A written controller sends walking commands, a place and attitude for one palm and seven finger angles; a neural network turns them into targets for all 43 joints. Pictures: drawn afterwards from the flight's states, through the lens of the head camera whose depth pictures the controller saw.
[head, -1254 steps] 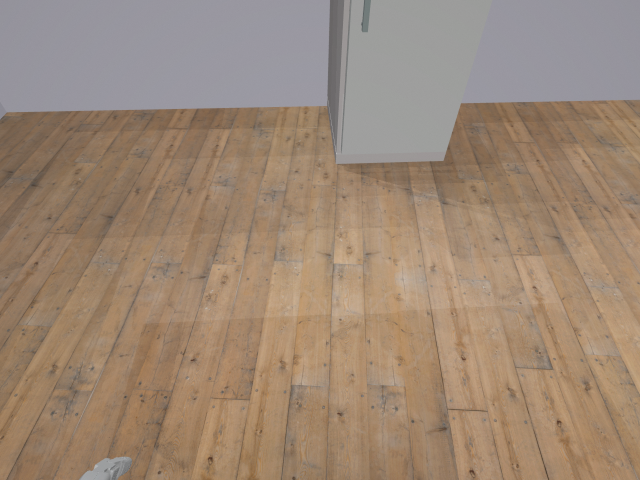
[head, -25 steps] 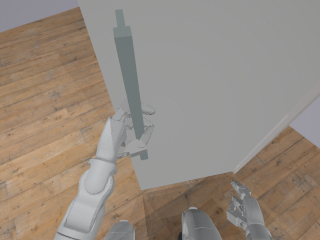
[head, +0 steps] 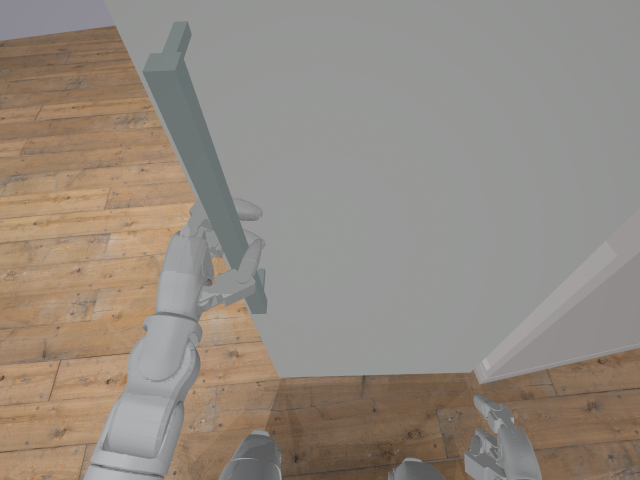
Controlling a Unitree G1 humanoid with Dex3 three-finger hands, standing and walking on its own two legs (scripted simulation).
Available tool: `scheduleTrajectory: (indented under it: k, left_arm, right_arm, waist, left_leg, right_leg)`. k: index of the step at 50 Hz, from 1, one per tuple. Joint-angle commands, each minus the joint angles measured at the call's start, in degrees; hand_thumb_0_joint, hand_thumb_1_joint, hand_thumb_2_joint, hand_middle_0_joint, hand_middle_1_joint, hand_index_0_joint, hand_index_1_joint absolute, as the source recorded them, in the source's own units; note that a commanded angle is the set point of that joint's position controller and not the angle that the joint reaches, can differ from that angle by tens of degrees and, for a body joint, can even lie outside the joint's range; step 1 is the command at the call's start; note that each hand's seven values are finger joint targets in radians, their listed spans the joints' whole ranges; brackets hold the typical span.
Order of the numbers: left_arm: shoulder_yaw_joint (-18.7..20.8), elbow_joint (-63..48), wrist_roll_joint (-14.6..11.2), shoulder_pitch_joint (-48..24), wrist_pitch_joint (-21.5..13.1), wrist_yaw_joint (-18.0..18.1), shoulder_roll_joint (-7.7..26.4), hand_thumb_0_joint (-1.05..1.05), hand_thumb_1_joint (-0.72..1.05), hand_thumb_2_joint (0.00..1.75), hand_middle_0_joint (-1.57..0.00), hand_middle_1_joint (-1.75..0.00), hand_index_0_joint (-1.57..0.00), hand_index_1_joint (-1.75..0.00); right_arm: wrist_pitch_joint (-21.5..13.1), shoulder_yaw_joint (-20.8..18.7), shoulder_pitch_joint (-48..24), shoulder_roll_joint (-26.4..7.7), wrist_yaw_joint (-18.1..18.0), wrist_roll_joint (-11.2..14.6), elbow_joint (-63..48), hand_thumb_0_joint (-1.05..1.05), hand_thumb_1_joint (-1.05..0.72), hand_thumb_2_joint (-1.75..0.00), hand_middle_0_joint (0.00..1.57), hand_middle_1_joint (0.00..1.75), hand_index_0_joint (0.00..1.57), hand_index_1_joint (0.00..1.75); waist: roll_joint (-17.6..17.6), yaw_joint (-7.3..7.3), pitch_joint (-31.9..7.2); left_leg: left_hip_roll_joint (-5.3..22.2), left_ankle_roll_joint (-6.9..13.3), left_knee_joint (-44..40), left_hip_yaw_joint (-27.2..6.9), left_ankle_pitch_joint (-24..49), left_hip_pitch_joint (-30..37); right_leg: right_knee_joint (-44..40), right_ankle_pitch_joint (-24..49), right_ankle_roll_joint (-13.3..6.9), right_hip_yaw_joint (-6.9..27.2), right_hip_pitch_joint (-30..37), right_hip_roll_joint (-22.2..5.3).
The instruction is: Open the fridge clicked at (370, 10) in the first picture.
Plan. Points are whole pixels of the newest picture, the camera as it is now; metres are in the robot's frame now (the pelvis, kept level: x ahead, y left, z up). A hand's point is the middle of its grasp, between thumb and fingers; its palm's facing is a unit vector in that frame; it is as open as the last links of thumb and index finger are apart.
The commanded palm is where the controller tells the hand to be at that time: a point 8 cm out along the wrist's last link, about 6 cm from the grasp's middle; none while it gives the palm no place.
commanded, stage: stop walking and hold the door back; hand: left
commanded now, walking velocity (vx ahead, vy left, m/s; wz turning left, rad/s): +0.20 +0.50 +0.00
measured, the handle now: (232, 214) +0.36 +0.13 +0.14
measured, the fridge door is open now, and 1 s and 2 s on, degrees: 79 74 71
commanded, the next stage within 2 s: loosen the grip on the handle in 0.80 s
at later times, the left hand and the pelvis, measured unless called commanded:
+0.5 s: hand (249, 273) +0.30 +0.11 +0.11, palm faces +0.09 -0.97 -0.23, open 5.7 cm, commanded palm +0.32 +0.18 +0.10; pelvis -0.10 -0.04 +0.02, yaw +5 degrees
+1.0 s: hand (250, 220) +0.37 +0.12 +0.11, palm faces +0.07 -0.99 -0.15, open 5.9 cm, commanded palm +0.30 +0.17 +0.10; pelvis -0.08 -0.02 +0.01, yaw +3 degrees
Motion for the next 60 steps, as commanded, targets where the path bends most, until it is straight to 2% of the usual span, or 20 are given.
scheduleTrajectory:
  k: [1,5,11,18,20,21,24,28,29,31,32,38,44,45,46,47,48,50,53,60]
  left_arm:
    - [12.6,2.3,0.0,-19.1,-1.4,4.0,14.4,0.00,0.90,0.90,-0.45,-1.40,-0.45,-1.40]
    - [10.2,14.1,-2.3,-29.6,-3.0,4.0,12.2,0.00,0.90,0.90,-0.45,-1.40,-0.45,-1.40]
    - [11.8,27.6,-2.9,-42.5,-4.0,3.6,16.6,0.00,0.90,0.90,-0.45,-1.40,-0.45,-1.40]
    - [10.1,37.6,-2.2,-57.5,-7.2,3.0,15.0,0.00,0.90,0.90,-0.45,-1.40,-0.45,-1.40]
    - [8.7,39.3,-2.7,-62.6,-9.6,2.0,11.9,0.00,0.90,0.90,-0.45,-1.40,-0.45,-1.40]
    - [8.8,39.4,-3.7,-67.5,-9.2,2.7,12.7,0.00,0.90,0.90,-0.45,-1.40,-0.45,-1.40]
    - [10.2,48.6,-2.4,-70.7,-8.5,1.3,14.9,0.00,0.90,0.90,-0.45,-1.40,-0.45,-1.40]
    - [11.7,58.1,-2.5,-72.3,-6.8,1.6,17.4,0.00,0.90,0.90,-0.45,-1.40,-0.45,-1.40]
    - [9.9,57.6,-2.5,-73.4,-6.8,1.2,15.7,0.00,0.90,0.90,-0.45,-1.40,-0.45,-1.40]
    - [15.2,59.3,-2.2,-68.9,-5.7,1.4,21.7,0.00,0.90,0.90,-0.45,-1.40,-0.45,-1.40]
    - [15.3,58.0,-1.6,-67.4,-5.0,1.6,22.3,0.00,0.90,0.90,-0.45,-1.40,-0.45,-1.40]
    - [18.5,63.8,-2.1,-71.1,-6.7,1.1,25.0,0.00,0.90,0.90,-0.45,-1.40,-0.45,-1.40]
    - [18.3,60.6,-2.3,-69.1,-7.8,0.6,22.6,0.00,0.90,0.90,-0.45,-1.40,-0.45,-1.40]
    - [25.9,52.6,3.1,-86.1,-9.8,-0.6,36.7,0.00,0.90,0.90,-0.45,-1.40,-0.45,-1.40]
    - [34.3,59.4,3.2,-97.7,-5.7,-0.8,43.0,0.00,0.78,0.84,-0.45,-1.40,-0.45,-1.40]
    - [19.5,67.6,3.7,-77.9,-2.8,-1.9,24.5,0.00,0.66,0.78,-0.45,-1.40,-0.45,-1.40]
    - [18.2,68.9,2.4,-66.3,-2.7,-2.5,14.5,0.00,0.54,0.73,-0.45,-1.40,-0.45,-1.40]
    - [17.2,63.3,1.6,-61.9,-5.2,-1.0,13.7,0.00,0.30,0.61,-0.45,-1.40,-0.45,-1.40]
    - [15.6,51.7,2.4,-62.5,-2.7,2.7,13.0,0.00,-0.07,0.43,-0.45,-1.40,-0.45,-1.40]
    - [11.2,43.4,3.0,-59.7,4.4,8.3,6.7,0.00,-0.55,0.20,-0.38,-1.32,-0.38,-1.32]
  right_arm:
    - [-2.5,-1.1,-5.3,-5.6,-2.9,-0.7,-6.1,0.00,-0.90,-0.90,0.20,0.30,0.20,0.30]
    - [0.5,0.3,-5.9,-5.5,-3.4,0.1,-3.7,0.00,-0.90,-0.90,0.20,0.30,0.20,0.30]
    - [4.0,-2.3,-4.6,-9.5,-2.4,0.2,-3.0,0.00,-0.90,-0.90,0.20,0.30,0.20,0.30]
    - [4.4,-1.8,0.5,-9.0,-2.2,0.7,-2.0,0.00,-0.90,-0.90,0.20,0.30,0.20,0.30]
    - [4.0,-1.8,-0.4,-12.7,-2.4,0.3,-3.2,0.00,-0.90,-0.90,0.20,0.30,0.20,0.30]
    - [3.6,-1.2,-2.8,-11.2,-2.7,1.2,-4.8,0.00,-0.90,-0.90,0.20,0.30,0.20,0.30]
    - [3.4,-3.5,1.3,-13.1,-2.2,2.7,-1.1,0.00,-0.90,-0.90,0.20,0.30,0.20,0.30]
    - [1.8,-1.9,4.4,-13.0,-3.9,3.3,1.0,0.00,-0.90,-0.90,0.20,0.30,0.20,0.30]
    - [1.1,-1.7,4.7,-12.0,-3.7,3.4,1.0,0.00,-0.90,-0.90,0.20,0.30,0.20,0.30]
    - [0.8,-2.7,4.2,-11.8,-3.8,3.0,-0.1,0.00,-0.90,-0.90,0.20,0.30,0.20,0.30]
    - [0.4,-3.2,5.1,-13.2,-3.8,2.0,0.7,0.00,-0.90,-0.90,0.20,0.30,0.20,0.30]
    - [-1.9,-1.4,6.6,-11.5,-3.2,1.8,3.0,0.00,-0.90,-0.90,0.20,0.30,0.20,0.30]
    - [-2.9,-1.4,5.9,-11.2,-3.2,1.0,1.4,0.00,-0.90,-0.90,0.20,0.30,0.20,0.30]
    - [-5.7,-6.1,8.7,-11.0,-2.0,-0.1,-2.2,0.00,-0.90,-0.90,0.20,0.30,0.20,0.30]
    - [-9.2,-7.0,8.1,-15.9,-0.8,-2.1,5.4,0.00,-0.90,-0.90,0.20,0.30,0.20,0.30]
    - [-9.3,-4.7,14.3,-13.9,0.7,-0.4,1.6,0.00,-0.90,-0.90,0.20,0.30,0.20,0.30]
    - [-7.6,-5.2,14.5,-13.6,1.6,0.6,1.1,0.00,-0.90,-0.90,0.20,0.30,0.20,0.30]
    - [-7.0,-4.5,8.0,-12.0,2.8,1.1,-2.7,0.00,-0.90,-0.90,0.20,0.30,0.20,0.30]
    - [-6.3,-3.9,8.3,-11.2,4.2,0.9,-4.0,0.00,-0.90,-0.90,0.20,0.30,0.20,0.30]
    - [-5.3,-4.3,8.3,-11.5,4.7,1.5,-6.1,0.00,-0.90,-0.90,0.20,0.30,0.20,0.30]
  waist:
    - [-15.3,-0.37,-22.2]
    - [-16.5,-1.79,-21.5]
    - [-16.0,-1.33,-15.5]
    - [-12.6,-2.64,-23.3]
    - [17.6,-2.70,-18.5]
    - [19.6,-2.73,-15.1]
    - [-2.7,-1.34,-19.9]
    - [-0.6,-0.24,-20.8]
    - [-4.2,-0.46,-22.1]
    - [-23.3,-0.25,-19.3]
    - [-15.0,-0.89,-19.2]
    - [-11.9,-2.93,-21.5]
    - [-14.3,-2.09,-21.3]
    - [-18.1,-0.97,-24.1]
    - [-2.6,-4.72,-36.3]
    - [-11.0,-9.18,-35.7]
    - [-15.0,-6.70,-29.5]
    - [-14.1,-3.50,-23.1]
    - [7.0,-2.96,-30.5]
    - [-4.6,-4.80,-32.5]
  left_leg:
    - [-7.3,1.9,29.8,2.1,-7.0,-9.0]
    - [-7.2,0.7,25.2,4.2,0.5,-9.5]
    - [-8.2,1.3,15.7,7.8,-1.3,-6.8]
    - [-11.4,5.3,-21.5,17.5,-5.4,21.9]
    - [5.8,12.7,-34.9,-5.2,-17.7,23.4]
    - [14.0,17.6,-38.2,-15.2,-14.0,17.0]
    - [10.8,16.0,-30.7,-6.4,-0.5,18.3]
    - [3.4,9.0,-17.9,7.6,6.5,14.3]
    - [1.2,7.5,-10.3,10.2,7.8,8.9]
    - [-6.8,3.4,12.3,9.3,-8.2,-10.1]
    - [-5.7,2.8,15.2,5.8,-6.8,-8.7]
    - [-4.5,1.9,11.7,8.5,1.9,-3.6]
    - [-5.9,2.3,-7.3,12.9,4.8,8.4]
    - [-5.9,1.7,-9.1,13.5,10.1,8.0]
    - [-5.6,4.2,-16.7,10.0,26.3,9.2]
    - [-7.6,3.7,-17.8,9.7,32.2,10.8]
    - [-7.3,4.1,-16.4,9.6,25.6,8.6]
    - [-7.5,4.9,-19.0,11.0,8.9,6.2]
    - [-8.7,4.2,-15.7,12.9,22.6,10.5]
    - [-6.3,4.2,-16.8,9.9,19.2,10.7]
  right_leg:
    - [-21.1,10.7,-9.8,22.4,11.9,-21.6]
    - [-14.4,16.5,-5.7,11.5,16.9,-15.9]
    - [-26.6,-21.3,-5.0,16.4,9.3,-18.9]
    - [-20.3,-17.0,-1.8,2.5,1.5,-10.5]
    - [11.4,-10.6,2.1,-10.6,-12.3,2.8]
    - [25.5,-9.5,0.6,-6.3,-13.9,2.5]
    - [23.3,-3.0,-0.4,-0.7,-11.7,-1.2]
    - [-9.5,-4.1,-1.2,-5.8,11.3,2.7]
    - [-14.8,-4.7,-2.8,-0.2,18.8,-0.5]
    - [-27.6,-8.3,-11.5,32.1,23.2,-19.9]
    - [-28.2,-11.6,-10.8,29.7,19.9,-20.2]
    - [-21.3,-1.1,-8.8,10.2,16.5,-12.6]
    - [-18.3,5.2,-7.6,5.6,13.3,-10.2]
    - [-16.1,18.2,-6.9,9.0,18.0,-5.1]
    - [-4.3,30.8,-6.3,1.9,12.9,1.4]
    - [-3.1,28.8,-3.4,-4.1,4.9,3.0]
    - [-5.8,22.0,-2.6,-4.4,0.7,2.6]
    - [-11.7,3.8,-1.9,-0.9,0.7,1.9]
    - [-6.7,19.8,-4.0,-2.2,4.8,1.9]
    - [-7.5,12.7,-3.4,-3.3,2.8,3.7]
